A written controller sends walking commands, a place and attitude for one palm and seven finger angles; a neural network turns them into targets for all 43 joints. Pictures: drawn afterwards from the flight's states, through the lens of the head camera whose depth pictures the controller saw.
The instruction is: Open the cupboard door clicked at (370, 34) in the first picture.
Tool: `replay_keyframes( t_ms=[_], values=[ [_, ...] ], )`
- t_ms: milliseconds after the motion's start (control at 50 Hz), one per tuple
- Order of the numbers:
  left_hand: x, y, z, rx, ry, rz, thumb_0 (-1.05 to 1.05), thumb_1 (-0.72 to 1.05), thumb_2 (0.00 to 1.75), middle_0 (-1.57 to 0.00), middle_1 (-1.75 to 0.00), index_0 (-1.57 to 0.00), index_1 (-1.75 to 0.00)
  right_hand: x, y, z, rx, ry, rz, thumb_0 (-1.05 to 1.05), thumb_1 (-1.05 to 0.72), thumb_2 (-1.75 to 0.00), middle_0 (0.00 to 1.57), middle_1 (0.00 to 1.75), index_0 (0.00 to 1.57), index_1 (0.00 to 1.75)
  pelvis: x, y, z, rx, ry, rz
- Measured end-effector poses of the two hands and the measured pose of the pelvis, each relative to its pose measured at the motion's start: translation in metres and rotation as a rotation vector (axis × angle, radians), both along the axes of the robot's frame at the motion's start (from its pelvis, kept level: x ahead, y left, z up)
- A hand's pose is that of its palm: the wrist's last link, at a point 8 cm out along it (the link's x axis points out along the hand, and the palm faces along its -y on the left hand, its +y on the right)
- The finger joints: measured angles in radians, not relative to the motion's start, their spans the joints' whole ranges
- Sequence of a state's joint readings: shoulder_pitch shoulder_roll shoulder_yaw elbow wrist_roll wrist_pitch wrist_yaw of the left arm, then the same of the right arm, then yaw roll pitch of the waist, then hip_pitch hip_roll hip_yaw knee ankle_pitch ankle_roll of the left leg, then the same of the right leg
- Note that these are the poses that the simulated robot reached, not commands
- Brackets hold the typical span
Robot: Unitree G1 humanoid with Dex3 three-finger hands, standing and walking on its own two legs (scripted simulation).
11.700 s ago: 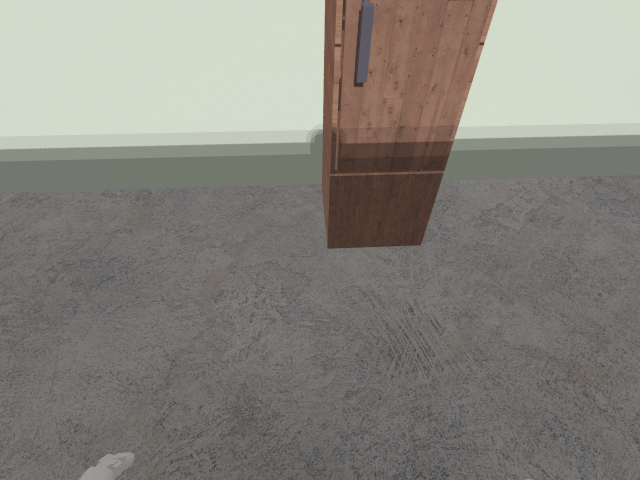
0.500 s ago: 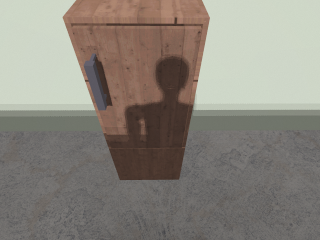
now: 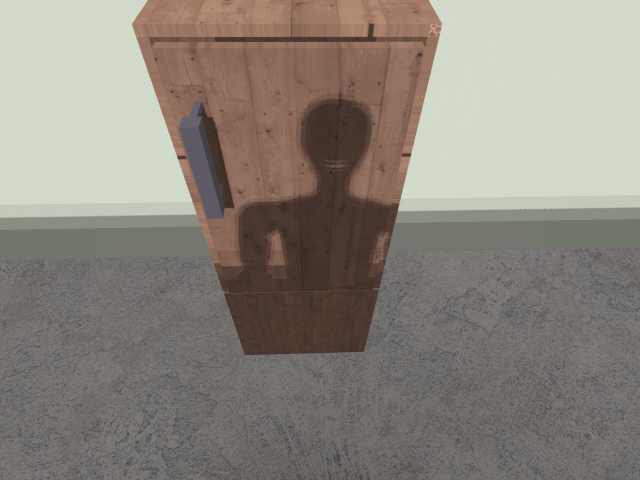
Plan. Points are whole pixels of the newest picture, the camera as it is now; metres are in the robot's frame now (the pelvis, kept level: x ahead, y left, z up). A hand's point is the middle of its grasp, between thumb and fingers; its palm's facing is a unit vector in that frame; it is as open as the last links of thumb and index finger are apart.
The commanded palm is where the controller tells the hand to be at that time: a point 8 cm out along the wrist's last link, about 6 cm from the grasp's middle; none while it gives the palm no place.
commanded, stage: raise the hand with hooked fingers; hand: left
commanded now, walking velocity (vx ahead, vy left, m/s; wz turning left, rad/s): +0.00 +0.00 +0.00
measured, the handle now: (207, 162) +0.54 +0.21 +0.09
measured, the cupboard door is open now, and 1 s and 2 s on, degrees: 0 0 0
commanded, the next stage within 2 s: none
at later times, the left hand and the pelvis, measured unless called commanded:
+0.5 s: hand out of the picture +0.12 +0.20 -0.05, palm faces +0.22 -0.97 -0.02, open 8.8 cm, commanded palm +0.12 +0.25 -0.02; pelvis -0.03 -0.04 -0.06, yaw +3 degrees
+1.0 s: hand (117, 407) +0.19 +0.24 +0.03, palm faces +0.15 -0.99 -0.07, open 11.8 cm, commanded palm +0.16 +0.28 +0.04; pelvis -0.04 -0.02 -0.04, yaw +2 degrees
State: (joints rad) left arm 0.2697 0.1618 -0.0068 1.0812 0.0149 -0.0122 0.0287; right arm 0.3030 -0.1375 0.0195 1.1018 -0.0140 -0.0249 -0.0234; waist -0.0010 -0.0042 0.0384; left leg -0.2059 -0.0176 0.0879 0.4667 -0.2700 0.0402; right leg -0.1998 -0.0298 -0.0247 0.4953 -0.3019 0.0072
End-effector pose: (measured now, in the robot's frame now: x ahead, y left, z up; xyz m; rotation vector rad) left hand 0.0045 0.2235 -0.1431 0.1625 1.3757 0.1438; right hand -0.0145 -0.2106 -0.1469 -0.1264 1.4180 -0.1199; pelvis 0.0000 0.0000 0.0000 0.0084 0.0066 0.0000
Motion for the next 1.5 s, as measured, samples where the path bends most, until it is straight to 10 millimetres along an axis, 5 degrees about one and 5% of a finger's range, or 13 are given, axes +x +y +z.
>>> replay_keyframes(
  t_ms=[80,220,280,360,440,500,580,660,780,940,1100,1320,1500],
  values=[
    [0.011,0.001,0.003,0.008,-0.036,0.053,0.01,0.92,0.9,-0.2,-0.3,-0.2,-0.3,0.01,-0.006,0.002,-0.02,-0.025,-0.007,0.01,-0.92,-0.89,0.2,0.3,0.2,0.3,0.004,0.0,-0.001,-0.009,0.008,0.002],
    [0.152,0.02,0.13,0.129,-0.915,0.074,0.03,0.88,0.87,-0.2,-0.33,-0.2,-0.34,0.095,-0.042,0.026,-0.116,-0.5,0.018,0.02,-0.92,-0.89,0.2,0.3,0.2,0.3,0.004,-0.003,-0.008,0.004,0.039,0.036],
    [0.182,0.007,0.165,0.054,-1.203,0.001,0.02,0.83,0.85,-0.2,-0.36,-0.2,-0.37,0.14,-0.054,0.041,-0.127,-0.676,0.038,0.01,-0.92,-0.89,0.2,0.3,0.2,0.3,-0.003,-0.008,-0.016,0.002,0.087,0.026],
    [0.167,-0.008,0.152,-0.103,-1.364,-0.074,0.01,0.74,0.82,-0.21,-0.41,-0.21,-0.42,0.187,-0.065,0.063,-0.142,-0.84,0.102,0.01,-0.91,-0.89,0.2,0.3,0.2,0.3,-0.014,-0.022,-0.034,0.01,0.139,0.015],
    [0.117,0.003,0.106,-0.111,-1.24,-0.025,0.01,0.64,0.78,-0.22,-0.47,-0.22,-0.48,0.219,-0.07,0.075,-0.169,-0.93,0.203,0.01,-0.91,-0.89,0.2,0.3,0.2,0.3,-0.025,-0.034,-0.052,0.003,0.168,0.032],
    [0.082,0.021,0.094,-0.017,-1.196,0.056,0.01,0.57,0.75,-0.23,-0.52,-0.23,-0.52,0.231,-0.066,0.071,-0.172,-0.958,0.263,0.01,-0.9,-0.89,0.19,0.3,0.2,0.3,-0.03,-0.04,-0.062,-0.017,0.182,0.055],
    [0.076,0.032,0.122,0.087,-1.383,0.052,0.02,0.47,0.72,-0.23,-0.57,-0.23,-0.58,0.226,-0.053,0.049,-0.139,-0.937,0.309,0.01,-0.9,-0.9,0.19,0.3,0.2,0.3,-0.038,-0.045,-0.073,-0.049,0.185,0.08],
    [0.112,0.018,0.151,0.001,-1.53,-0.124,0.01,0.38,0.68,-0.23,-0.63,-0.23,-0.64,0.2,-0.039,0.021,-0.074,-0.872,0.284,0.01,-0.9,-0.89,0.2,0.3,0.2,0.3,-0.046,-0.045,-0.076,-0.066,0.171,0.086],
    [0.166,0.021,0.149,-0.162,-1.283,-0.208,0.01,0.24,0.62,-0.24,-0.72,-0.24,-0.73,0.137,-0.036,0.007,-0.037,-0.726,0.131,0.01,-0.9,-0.89,0.2,0.3,0.21,0.3,-0.047,-0.041,-0.061,-0.041,0.155,0.053],
    [0.154,0.062,0.178,0.023,-1.366,-0.027,0.01,0.06,0.54,-0.26,-0.84,-0.26,-0.85,0.089,-0.059,0.017,-0.124,-0.612,0.076,0.01,-0.9,-0.89,0.2,0.3,0.2,0.3,-0.038,-0.024,-0.044,-0.03,0.148,0.03],
    [0.17,0.062,0.171,-0.082,-1.35,-0.124,0.0,-0.14,0.46,-0.27,-0.96,-0.27,-0.97,0.113,-0.058,0.036,-0.194,-0.674,0.122,0.01,-0.9,-0.89,0.2,0.3,0.2,0.3,-0.038,-0.008,-0.039,-0.042,0.128,0.042],
    [0.194,0.098,0.223,-0.019,-1.447,-0.074,0.0,-0.39,0.35,-0.29,-1.12,-0.29,-1.13,0.174,-0.005,0.07,-0.088,-0.863,0.19,0.01,-0.9,-0.89,0.2,0.3,0.2,0.3,-0.026,0.004,-0.026,-0.045,0.082,0.048],
    [0.204,0.11,0.23,-0.027,-1.375,-0.066,-0.01,-0.48,0.31,-0.3,-1.18,-0.29,-1.19,0.18,0.009,0.068,-0.057,-0.826,0.224,0.01,-0.9,-0.89,0.2,0.3,0.21,0.3,-0.025,0.005,-0.019,-0.043,0.059,0.054]
  ],
)
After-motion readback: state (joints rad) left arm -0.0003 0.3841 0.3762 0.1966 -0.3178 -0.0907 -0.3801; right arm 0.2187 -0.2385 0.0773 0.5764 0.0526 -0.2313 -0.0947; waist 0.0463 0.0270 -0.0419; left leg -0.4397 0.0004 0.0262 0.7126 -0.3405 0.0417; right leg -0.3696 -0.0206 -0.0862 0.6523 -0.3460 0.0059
